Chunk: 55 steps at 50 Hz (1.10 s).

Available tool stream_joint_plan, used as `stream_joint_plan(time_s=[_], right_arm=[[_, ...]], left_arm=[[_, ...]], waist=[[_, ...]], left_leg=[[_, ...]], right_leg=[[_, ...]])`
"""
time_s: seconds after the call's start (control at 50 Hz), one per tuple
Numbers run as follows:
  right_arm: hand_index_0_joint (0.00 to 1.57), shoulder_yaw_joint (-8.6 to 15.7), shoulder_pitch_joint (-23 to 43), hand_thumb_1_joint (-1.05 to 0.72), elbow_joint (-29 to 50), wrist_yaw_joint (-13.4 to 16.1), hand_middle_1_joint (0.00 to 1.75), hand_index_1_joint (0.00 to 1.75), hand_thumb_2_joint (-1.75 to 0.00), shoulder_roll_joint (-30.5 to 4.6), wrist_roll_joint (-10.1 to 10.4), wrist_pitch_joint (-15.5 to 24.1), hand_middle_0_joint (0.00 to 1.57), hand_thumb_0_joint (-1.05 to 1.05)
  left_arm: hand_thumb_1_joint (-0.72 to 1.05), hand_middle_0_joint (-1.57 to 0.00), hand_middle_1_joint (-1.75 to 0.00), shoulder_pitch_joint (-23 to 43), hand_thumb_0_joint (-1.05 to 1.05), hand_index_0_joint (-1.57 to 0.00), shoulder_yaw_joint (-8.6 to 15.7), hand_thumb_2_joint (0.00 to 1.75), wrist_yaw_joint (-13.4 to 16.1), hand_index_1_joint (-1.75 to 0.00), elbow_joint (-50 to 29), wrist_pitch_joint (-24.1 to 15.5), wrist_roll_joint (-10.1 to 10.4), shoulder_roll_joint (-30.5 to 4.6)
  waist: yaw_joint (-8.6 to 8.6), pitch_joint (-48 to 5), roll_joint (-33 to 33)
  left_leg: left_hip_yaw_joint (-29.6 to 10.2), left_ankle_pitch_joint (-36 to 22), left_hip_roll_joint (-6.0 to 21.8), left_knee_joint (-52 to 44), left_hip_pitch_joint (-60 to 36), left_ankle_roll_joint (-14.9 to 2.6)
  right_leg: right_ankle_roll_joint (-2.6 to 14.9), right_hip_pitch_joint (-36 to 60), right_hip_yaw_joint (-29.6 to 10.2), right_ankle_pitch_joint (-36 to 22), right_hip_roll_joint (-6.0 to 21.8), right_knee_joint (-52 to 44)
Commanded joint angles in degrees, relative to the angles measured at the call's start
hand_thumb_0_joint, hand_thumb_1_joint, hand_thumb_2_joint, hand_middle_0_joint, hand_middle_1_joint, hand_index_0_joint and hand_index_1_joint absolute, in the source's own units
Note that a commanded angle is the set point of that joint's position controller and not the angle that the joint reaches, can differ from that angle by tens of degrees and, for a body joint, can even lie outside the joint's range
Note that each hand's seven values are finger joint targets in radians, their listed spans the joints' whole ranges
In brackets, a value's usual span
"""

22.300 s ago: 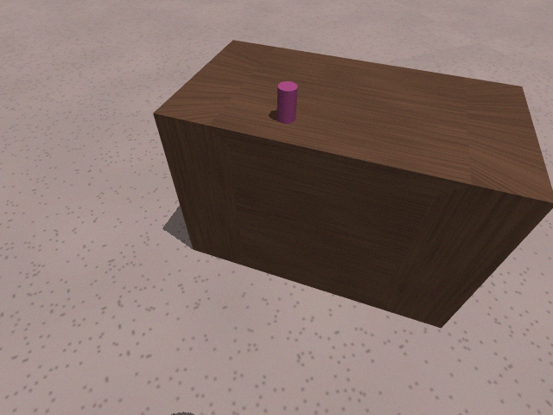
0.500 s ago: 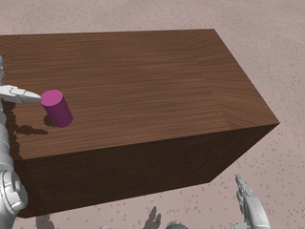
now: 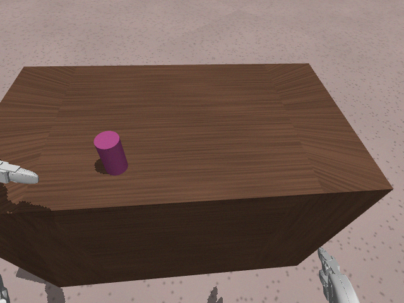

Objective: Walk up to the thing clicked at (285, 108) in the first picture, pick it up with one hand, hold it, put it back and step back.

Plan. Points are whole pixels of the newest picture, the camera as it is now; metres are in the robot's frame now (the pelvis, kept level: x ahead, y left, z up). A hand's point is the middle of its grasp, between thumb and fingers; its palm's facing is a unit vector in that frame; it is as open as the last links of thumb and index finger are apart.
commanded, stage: sink last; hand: left
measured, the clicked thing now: (112, 154) +0.46 +0.20 +0.01
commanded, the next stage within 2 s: home in 0.72 s
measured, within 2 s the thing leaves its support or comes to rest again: neither
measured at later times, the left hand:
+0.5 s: hand (16, 279) +0.17 +0.24 +0.11, palm faces +0.34 -0.85 -0.40, open 17.4 cm
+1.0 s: hand (15, 292) +0.16 +0.26 +0.08, palm faces +0.39 -0.82 -0.42, open 17.5 cm
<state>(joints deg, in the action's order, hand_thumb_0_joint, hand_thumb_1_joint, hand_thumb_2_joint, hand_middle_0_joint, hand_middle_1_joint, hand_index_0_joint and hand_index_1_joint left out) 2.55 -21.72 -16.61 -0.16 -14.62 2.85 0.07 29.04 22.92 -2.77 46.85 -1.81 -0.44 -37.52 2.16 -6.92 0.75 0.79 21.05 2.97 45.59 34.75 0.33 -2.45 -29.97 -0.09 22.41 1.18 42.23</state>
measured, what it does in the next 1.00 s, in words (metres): stands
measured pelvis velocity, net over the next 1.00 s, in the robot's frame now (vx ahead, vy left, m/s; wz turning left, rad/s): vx -0.02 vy -0.03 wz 0.02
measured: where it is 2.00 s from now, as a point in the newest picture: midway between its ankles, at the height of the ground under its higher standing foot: outside the picture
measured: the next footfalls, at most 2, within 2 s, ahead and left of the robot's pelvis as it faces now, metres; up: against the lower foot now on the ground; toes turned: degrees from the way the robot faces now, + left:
none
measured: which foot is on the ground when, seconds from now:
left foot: down 0.00-1.00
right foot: down 0.00-1.00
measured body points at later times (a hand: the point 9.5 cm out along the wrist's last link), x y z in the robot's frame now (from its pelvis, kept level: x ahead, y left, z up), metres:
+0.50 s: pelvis -0.01 -0.01 +0.00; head -0.01 -0.03 +0.45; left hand +0.15 +0.29 +0.14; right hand +0.16 -0.27 -0.05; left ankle +0.01 +0.12 -0.71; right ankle -0.02 -0.15 -0.71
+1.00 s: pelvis -0.02 -0.03 +0.00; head -0.01 -0.04 +0.45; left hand +0.13 +0.30 +0.11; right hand +0.14 -0.28 -0.05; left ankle +0.01 +0.12 -0.71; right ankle -0.02 -0.15 -0.71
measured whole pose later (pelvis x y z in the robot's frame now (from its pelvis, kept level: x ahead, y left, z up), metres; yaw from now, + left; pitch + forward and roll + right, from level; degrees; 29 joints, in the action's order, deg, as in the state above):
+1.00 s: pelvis -0.02 -0.03 +0.00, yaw +1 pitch +2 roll +1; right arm 6.1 -24.0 -16.9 3.3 -12.5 2.4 6.3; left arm -27.7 19.7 2.0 -5.4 -13.4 3.7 -18.2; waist -2.3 -2.1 1.5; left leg 0.4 18.9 2.1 42.5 25.8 1.8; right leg -1.0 -23.2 0.3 23.6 2.0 44.6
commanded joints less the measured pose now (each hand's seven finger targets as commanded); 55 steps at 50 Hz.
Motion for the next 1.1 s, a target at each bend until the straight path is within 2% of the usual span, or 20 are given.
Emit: stream_joint_plan(time_s=[0.0,0.04,0.08,0.14,0.18,0.22,0.24,0.28,0.3,0.34,0.42,0.48,0.54,0.58,0.7,0.74,0.82,0.88,0.98,1.08], right_arm=[[0.05,6.2,0.0,0.53,7.9,0.6,0.05,0.05,-0.06,-9.4,0.5,3.7,0.05,0.00],[0.05,5.5,0.8,0.53,10.5,1.0,0.05,0.05,-0.06,-8.6,0.8,3.8,0.05,0.00],[0.05,8.2,-0.2,0.53,9.3,1.9,0.05,0.05,-0.06,-10.1,1.1,3.6,0.05,0.00],[0.05,7.7,-0.3,0.54,8.7,2.4,0.05,0.05,-0.05,-8.0,1.2,3.0,0.05,0.00],[0.05,8.2,1.5,0.55,9.8,3.0,0.05,0.05,-0.05,-7.9,1.2,2.9,0.05,0.00],[0.05,5.7,0.0,0.54,8.4,3.0,0.05,0.05,-0.05,-4.7,0.8,2.5,0.05,0.00],[0.05,7.7,1.0,0.55,9.6,3.3,0.05,0.05,-0.05,-5.9,0.9,2.4,0.05,0.00],[0.05,6.2,1.6,0.54,8.9,3.3,0.05,0.05,-0.05,-4.5,0.6,2.7,0.06,0.00],[0.05,7.2,2.5,0.53,10.6,3.5,0.05,0.05,-0.05,-5.2,0.5,3.1,0.06,0.00],[0.05,7.9,1.2,0.54,9.7,3.6,0.05,0.05,-0.05,-5.4,0.3,3.5,0.05,0.00],[0.05,9.9,-0.7,0.55,9.6,3.8,0.05,0.05,-0.05,-5.9,0.2,4.5,0.06,0.00],[0.05,10.5,0.0,0.53,11.5,4.0,0.05,0.05,-0.05,-6.5,0.1,5.0,0.06,0.00],[0.05,8.7,-1.6,0.52,11.0,4.1,0.05,0.05,-0.05,-4.2,0.1,5.6,0.06,0.00],[0.05,10.0,-0.2,0.53,12.4,4.4,0.05,0.05,-0.05,-5.9,0.0,6.4,0.06,0.00],[0.05,8.2,-0.1,0.53,11.3,4.0,0.05,0.05,-0.05,-4.2,-0.5,8.3,0.06,0.00],[0.05,9.9,0.6,0.52,13.2,4.1,0.05,0.05,-0.05,-6.3,-0.4,8.7,0.06,0.00],[0.11,9.3,0.8,0.43,11.1,3.8,0.13,0.13,-0.14,-5.4,-0.4,8.7,0.11,0.00],[0.11,5.2,1.4,0.19,10.9,3.3,0.16,0.16,-0.38,-2.3,-0.4,9.3,0.11,0.00],[0.13,-0.6,3.8,-0.21,9.5,3.1,0.19,0.19,-0.51,1.5,-0.8,9.7,0.13,0.00],[0.15,4.1,1.8,-0.36,6.9,3.8,0.21,0.21,-0.59,-4.0,-1.6,9.2,0.15,0.00]], left_arm=[[-0.57,-0.06,-0.04,5.7,0.00,-0.06,1.4,0.03,2.1,-0.05,-26.7,-3.3,1.8,-10.8],[-0.56,-0.06,-0.04,-1.4,0.00,-0.06,1.0,0.02,2.8,-0.05,-37.2,-3.4,2.8,-7.9],[-0.55,-0.06,-0.05,-10.7,0.00,-0.06,3.3,0.02,4.2,-0.04,-44.3,-3.1,3.5,-7.3],[-0.54,-0.06,-0.04,-21.3,0.00,-0.06,4.6,0.01,5.5,-0.04,-57.0,-3.5,4.4,-4.2],[-0.52,-0.05,-0.04,-27.3,0.00,-0.06,3.6,0.01,6.1,-0.04,-60.9,-3.5,4.8,-0.7],[-0.53,-0.06,-0.05,-32.9,0.00,-0.06,2.2,0.01,6.4,-0.04,-65.4,-3.9,4.8,2.5],[-0.53,-0.05,-0.04,-35.8,0.00,-0.06,3.3,0.01,6.6,-0.04,-67.3,-4.1,4.9,2.2],[-0.53,-0.05,-0.05,-42.2,0.00,-0.06,0.5,0.01,6.4,-0.04,-70.7,-4.6,5.0,5.8],[-0.53,-0.06,-0.05,-43.1,0.00,-0.06,0.0,0.01,6.3,-0.04,-73.2,-5.0,4.9,6.8],[-0.52,-0.05,-0.05,-48.5,0.00,-0.06,1.7,0.01,6.5,-0.04,-76.3,-6.0,4.9,5.7],[-0.50,-0.05,-0.06,-57.6,0.00,-0.06,1.5,0.01,6.1,-0.04,-78.1,-7.0,5.1,8.2],[-0.52,-0.05,-0.06,-54.3,0.00,-0.06,1.5,0.01,5.9,-0.05,-78.4,-8.0,5.0,8.5],[-0.54,-0.06,-0.06,-54.2,0.00,-0.07,1.6,0.02,5.7,-0.05,-74.5,-8.9,4.8,9.2],[-0.53,-0.06,-0.06,-53.4,0.00,-0.07,2.8,0.01,5.6,-0.05,-74.1,-9.7,4.8,8.0],[-0.54,-0.05,-0.05,-54.5,0.00,-0.06,5.4,0.02,5.8,-0.05,-72.6,-12.3,4.5,6.6],[-0.55,-0.06,-0.06,-54.2,0.00,-0.06,6.4,0.03,5.8,-0.06,-69.7,-12.8,4.6,5.9],[-0.54,-0.05,-0.06,-54.6,0.00,-0.05,6.9,0.07,5.6,-0.06,-64.8,-13.9,4.8,5.9],[-0.57,-0.05,-0.05,-55.2,0.00,-0.05,2.9,0.05,5.2,-0.05,-63.6,-14.6,4.5,9.3],[-0.56,-0.05,-0.06,-54.8,0.00,-0.05,-3.5,0.06,4.9,-0.06,-61.1,-15.4,3.8,13.5],[-0.57,-0.05,-0.06,-57.0,0.00,-0.05,-6.9,0.05,5.0,-0.05,-56.0,-13.6,3.0,14.9]], waist=[[-1.83,-16.1,9.6],[-2.17,-13.8,7.6],[-2.54,-11.2,5.9],[-3.50,-9.6,6.0],[-3.27,-6.4,4.0],[-3.74,-5.6,3.6],[-3.82,-4.6,4.2],[-4.07,-1.6,4.3],[-3.42,-2.2,3.2],[-3.69,-2.1,3.4],[-3.72,0.6,1.0],[-2.60,2.8,-0.4],[-3.04,5.1,-1.5],[-3.63,5.4,-2.3],[-5.36,3.5,0.3],[-4.93,4.0,-2.3],[-5.54,4.6,-1.2],[-5.65,4.5,-1.4],[-5.04,2.6,-0.9],[-3.30,-0.4,-0.5]], left_leg=[[-0.3,-22.7,-0.4,-6.9,-21.2,1.33],[0.3,-20.1,-0.9,-7.5,-19.8,0.98],[0.7,-17.8,-1.3,-8.5,-18.6,0.81],[0.8,-18.4,-1.4,-9.1,-18.4,0.83],[1.2,-16.9,-1.6,-9.5,-17.0,0.55],[1.6,-16.6,-1.9,-9.2,-16.3,0.27],[1.8,-15.1,-2.0,-9.5,-15.9,0.29],[2.1,-12.1,-2.2,-9.8,-14.8,0.18],[2.1,-11.1,-2.1,-10.0,-15.5,0.04],[2.4,-10.4,-2.5,-9.3,-14.8,-0.10],[2.2,-8.8,-2.5,-9.2,-13.5,-0.36],[2.0,-5.2,-2.5,-9.8,-13.4,-0.53],[1.9,-0.6,-2.8,-10.4,-11.9,-0.61],[2.3,0.6,-3.3,-9.9,-11.3,-0.73],[2.5,-1.8,-3.6,-9.3,-11.8,-0.55],[2.3,-2.4,-3.5,-9.3,-11.7,-0.75],[2.3,-2.3,-3.6,-9.5,-11.3,-0.55],[2.5,-3.3,-3.5,-9.5,-11.4,-0.77],[2.5,-4.3,-3.4,-9.2,-12.1,-1.06],[2.3,-10.0,-3.2,-8.0,-13.6,-0.81]], right_leg=[[3.03,1.9,4.6,-15.2,-2.5,-4.3],[2.80,3.7,4.4,-15.2,-2.2,-5.2],[2.68,5.7,4.1,-14.8,-2.1,-5.7],[2.70,7.4,3.9,-15.6,-1.9,-5.7],[2.45,7.5,3.5,-15.0,-1.8,-6.2],[2.26,8.2,3.3,-15.5,-1.5,-6.2],[2.31,7.6,3.2,-14.0,-1.5,-6.3],[2.30,6.4,3.2,-11.3,-1.3,-6.8],[2.13,6.4,3.3,-10.5,-1.5,-6.8],[2.07,6.7,3.0,-10.3,-1.1,-7.0],[1.93,5.6,3.4,-8.6,-1.2,-6.9],[1.73,3.7,3.3,-5.1,-1.2,-7.4],[1.73,2.0,3.0,0.2,-0.8,-8.4],[1.58,1.7,2.2,1.9,-0.3,-9.2],[1.60,3.9,1.2,0.2,0.4,-8.9],[1.40,4.3,1.6,-0.9,0.2,-8.9],[1.39,4.4,0.4,0.2,0.8,-9.7],[1.46,4.5,1.0,-1.4,0.4,-9.2],[1.50,4.2,1.4,-3.0,0.2,-8.1],[1.81,4.2,2.3,-9.6,-0.5,-6.0]])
